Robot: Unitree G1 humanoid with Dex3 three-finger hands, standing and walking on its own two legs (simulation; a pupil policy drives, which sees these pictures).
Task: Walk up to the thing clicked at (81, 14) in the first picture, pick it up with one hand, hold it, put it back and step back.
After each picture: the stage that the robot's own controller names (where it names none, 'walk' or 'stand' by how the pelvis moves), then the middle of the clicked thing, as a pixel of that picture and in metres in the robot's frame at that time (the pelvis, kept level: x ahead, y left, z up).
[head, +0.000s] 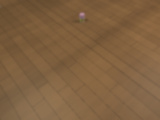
stand; (82, 17) +1.84 +0.03 -0.72
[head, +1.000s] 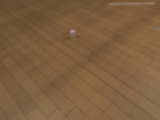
walk; (73, 34) +1.70 +0.25 -0.70
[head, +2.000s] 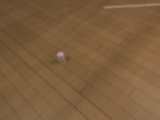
walk; (61, 57) +1.11 +0.34 -0.72
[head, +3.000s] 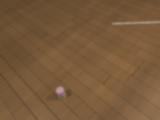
walk; (61, 93) +0.69 +0.29 -0.72
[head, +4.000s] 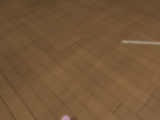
walk; out of the picture +0.46 +0.19 -0.72
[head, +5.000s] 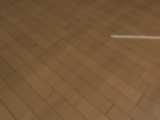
stand; out of the picture +0.34 +0.20 -0.70
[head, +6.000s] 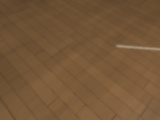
stand; out of the picture +0.33 +0.18 -0.72
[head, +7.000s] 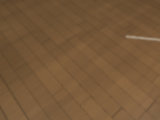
stand; out of the picture +0.34 +0.18 -0.70
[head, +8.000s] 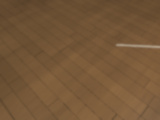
stand; out of the picture +0.33 +0.21 -0.72
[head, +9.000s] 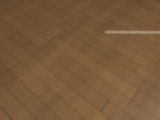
stand; out of the picture +0.33 +0.24 -0.71
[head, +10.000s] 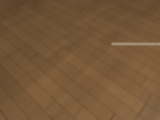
stand; out of the picture +0.30 +0.23 -0.72
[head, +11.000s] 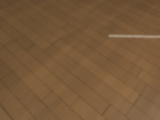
stand; out of the picture +0.33 +0.24 -0.72
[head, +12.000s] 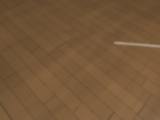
stand; out of the picture +0.31 +0.20 -0.71
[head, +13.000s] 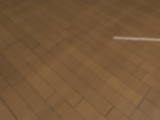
stand; out of the picture +0.34 +0.21 -0.72
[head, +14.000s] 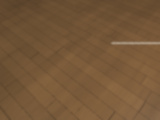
stand; out of the picture +0.32 +0.23 -0.72
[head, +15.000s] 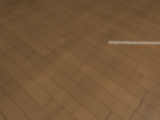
stand; out of the picture +0.31 +0.22 -0.72
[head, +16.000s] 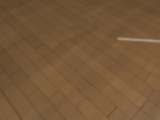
stand; out of the picture +0.35 +0.20 -0.71
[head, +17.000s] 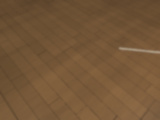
stand; out of the picture +0.36 +0.18 -0.72
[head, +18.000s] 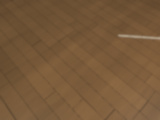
sink last; out of the picture +0.28 +0.24 -0.71
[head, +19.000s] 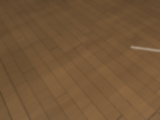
stand; out of the picture +0.39 +0.22 -0.71
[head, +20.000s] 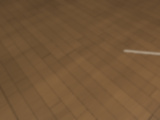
stand; out of the picture +0.34 +0.24 -0.72
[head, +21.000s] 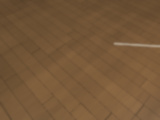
stand; out of the picture +0.33 +0.25 -0.71
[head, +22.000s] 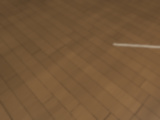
stand; out of the picture +0.35 +0.26 -0.72
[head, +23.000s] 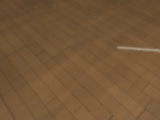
stand; out of the picture +0.36 +0.25 -0.72
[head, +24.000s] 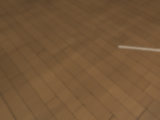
stand; out of the picture +0.35 +0.25 -0.72
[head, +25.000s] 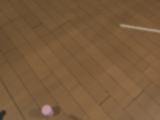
go down; (47, 111) +0.40 +0.23 -0.67
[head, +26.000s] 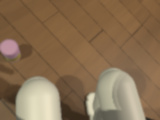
go down; (11, 51) +0.47 +0.23 -0.29
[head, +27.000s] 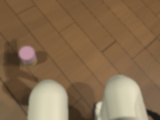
close in; (28, 57) +0.48 +0.21 -0.31
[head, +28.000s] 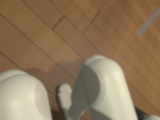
close in; out of the picture +0.46 +0.26 -0.23
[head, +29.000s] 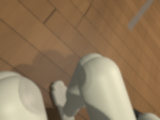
close; out of the picture +0.45 +0.27 -0.23
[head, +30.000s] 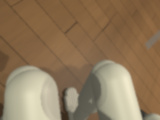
lift; out of the picture +0.38 +0.25 -0.24
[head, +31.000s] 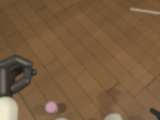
close; (52, 108) +0.37 +0.20 -0.55
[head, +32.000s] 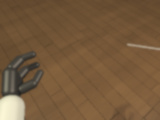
close; out of the picture +0.34 +0.20 -0.68
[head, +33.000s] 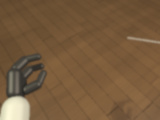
hold; out of the picture +0.34 +0.20 -0.67
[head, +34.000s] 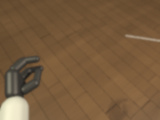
stand; out of the picture +0.34 +0.20 -0.67
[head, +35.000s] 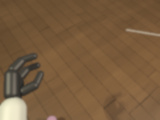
stand; out of the picture +0.35 +0.20 -0.65
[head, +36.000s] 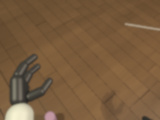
stand; (51, 118) +0.36 +0.20 -0.61
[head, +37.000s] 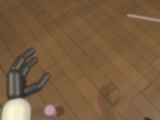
stand; (50, 112) +0.36 +0.20 -0.59
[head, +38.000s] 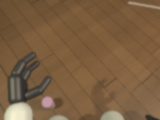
stand; (48, 103) +0.37 +0.20 -0.55
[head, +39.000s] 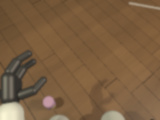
stand; (49, 103) +0.37 +0.19 -0.55
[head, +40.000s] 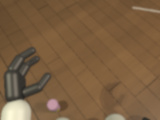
close; (53, 106) +0.37 +0.20 -0.57
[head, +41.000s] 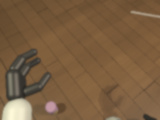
close; (51, 108) +0.37 +0.20 -0.58
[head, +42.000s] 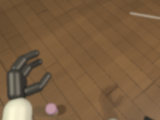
close; (52, 110) +0.36 +0.20 -0.58
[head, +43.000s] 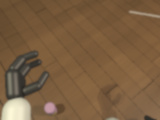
close; (50, 109) +0.36 +0.20 -0.58
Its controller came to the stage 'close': yes
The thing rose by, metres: 0.01
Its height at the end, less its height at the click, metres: +0.00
